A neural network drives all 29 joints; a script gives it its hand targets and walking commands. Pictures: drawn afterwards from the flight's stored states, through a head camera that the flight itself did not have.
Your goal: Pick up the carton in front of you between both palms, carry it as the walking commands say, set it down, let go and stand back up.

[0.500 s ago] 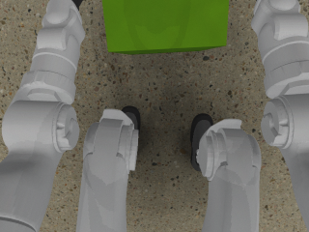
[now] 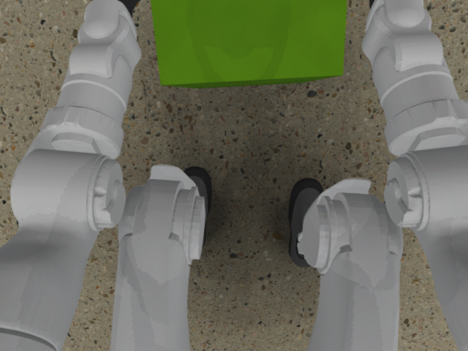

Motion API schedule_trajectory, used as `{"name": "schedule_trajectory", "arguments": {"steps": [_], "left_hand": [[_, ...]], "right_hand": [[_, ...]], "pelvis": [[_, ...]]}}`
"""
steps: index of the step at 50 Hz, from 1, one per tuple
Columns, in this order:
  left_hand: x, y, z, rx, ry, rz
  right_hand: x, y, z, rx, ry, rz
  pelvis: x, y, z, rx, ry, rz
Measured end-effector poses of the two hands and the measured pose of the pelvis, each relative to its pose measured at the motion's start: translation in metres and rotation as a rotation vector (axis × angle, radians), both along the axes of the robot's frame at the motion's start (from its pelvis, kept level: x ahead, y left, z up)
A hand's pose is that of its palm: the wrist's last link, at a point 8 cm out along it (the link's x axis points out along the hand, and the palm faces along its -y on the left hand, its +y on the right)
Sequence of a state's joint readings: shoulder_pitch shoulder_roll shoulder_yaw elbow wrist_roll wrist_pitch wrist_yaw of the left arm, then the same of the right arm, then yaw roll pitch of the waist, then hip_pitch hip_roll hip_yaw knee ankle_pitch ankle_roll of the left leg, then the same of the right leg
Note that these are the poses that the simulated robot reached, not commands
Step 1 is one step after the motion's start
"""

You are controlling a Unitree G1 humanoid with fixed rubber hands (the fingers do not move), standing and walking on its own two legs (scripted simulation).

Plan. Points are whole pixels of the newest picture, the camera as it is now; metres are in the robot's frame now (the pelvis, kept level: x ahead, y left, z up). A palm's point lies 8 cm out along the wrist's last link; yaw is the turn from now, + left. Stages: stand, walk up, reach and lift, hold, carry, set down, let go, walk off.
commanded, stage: reach and lift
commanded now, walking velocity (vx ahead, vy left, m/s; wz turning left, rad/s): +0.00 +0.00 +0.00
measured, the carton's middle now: (246, 12) +0.53 +0.03 -0.25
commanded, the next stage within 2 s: none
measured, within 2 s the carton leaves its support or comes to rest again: leaves its support in 0.40 s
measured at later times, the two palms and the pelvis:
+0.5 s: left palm out of the picture +0.53 +0.19 -0.14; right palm out of the picture +0.55 -0.11 -0.15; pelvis +0.00 +0.00 +0.00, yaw +0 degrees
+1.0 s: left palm out of the picture +0.48 +0.18 +0.06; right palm out of the picture +0.50 -0.12 +0.06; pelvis +0.00 +0.00 +0.12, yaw +0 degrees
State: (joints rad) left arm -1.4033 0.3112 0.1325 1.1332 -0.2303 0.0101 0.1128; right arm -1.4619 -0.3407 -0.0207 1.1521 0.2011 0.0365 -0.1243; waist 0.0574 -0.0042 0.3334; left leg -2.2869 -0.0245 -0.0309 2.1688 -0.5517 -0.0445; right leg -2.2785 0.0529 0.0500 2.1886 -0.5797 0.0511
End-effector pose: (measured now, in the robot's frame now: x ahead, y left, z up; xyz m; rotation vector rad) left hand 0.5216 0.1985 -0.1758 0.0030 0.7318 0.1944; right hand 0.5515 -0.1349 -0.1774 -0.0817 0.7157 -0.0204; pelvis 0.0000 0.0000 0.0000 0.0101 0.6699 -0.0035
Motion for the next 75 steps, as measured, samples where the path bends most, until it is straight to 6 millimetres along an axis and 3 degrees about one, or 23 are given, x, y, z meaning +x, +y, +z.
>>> {"name": "schedule_trajectory", "arguments": {"steps": [5,18,23,26,30,39,50,58,75], "left_hand": [[0.003,-0.014,0.0,-0.004,-0.004,-0.007],[0.006,-0.017,0.004,-0.033,0.028,-0.014],[0.006,-0.014,0.022,-0.016,0.003,0.016],[0.002,-0.013,0.046,-0.034,-0.04,0.04],[-0.007,-0.013,0.089,-0.046,-0.078,0.052],[-0.033,-0.02,0.171,-0.049,-0.042,0.035],[-0.039,-0.02,0.235,-0.036,-0.049,0.021],[-0.05,-0.023,0.278,-0.04,-0.051,0.02],[-0.08,-0.032,0.39,-0.051,-0.041,0.015]], "right_hand": [[0.001,0.017,0.002,0.019,-0.005,0.024],[0.004,0.017,0.005,0.009,0.041,0.001],[-0.003,0.022,0.016,0.025,0.02,-0.021],[-0.005,0.023,0.039,0.052,-0.018,-0.034],[-0.011,0.023,0.087,0.06,-0.054,-0.041],[-0.038,0.016,0.175,0.051,-0.019,-0.063],[-0.048,0.015,0.236,0.051,-0.028,-0.066],[-0.062,0.012,0.278,0.055,-0.03,-0.081],[-0.096,0.002,0.392,0.062,-0.02,-0.104]], "pelvis": [[-0.004,-0.001,0.002,0.001,-0.012,-0.004],[0.001,-0.003,-0.006,0.009,-0.03,-0.009],[0.003,-0.003,-0.006,0.004,-0.013,-0.009],[0.003,-0.002,-0.002,0.0,0.0,-0.003],[0.001,-0.002,0.011,-0.005,0.015,0.003],[-0.006,-0.002,0.065,-0.012,0.058,0.008],[-0.005,-0.002,0.117,-0.012,0.083,0.008],[0.012,-0.001,0.155,-0.014,0.064,0.012],[0.048,-0.002,0.255,-0.009,-0.101,0.013]]}}
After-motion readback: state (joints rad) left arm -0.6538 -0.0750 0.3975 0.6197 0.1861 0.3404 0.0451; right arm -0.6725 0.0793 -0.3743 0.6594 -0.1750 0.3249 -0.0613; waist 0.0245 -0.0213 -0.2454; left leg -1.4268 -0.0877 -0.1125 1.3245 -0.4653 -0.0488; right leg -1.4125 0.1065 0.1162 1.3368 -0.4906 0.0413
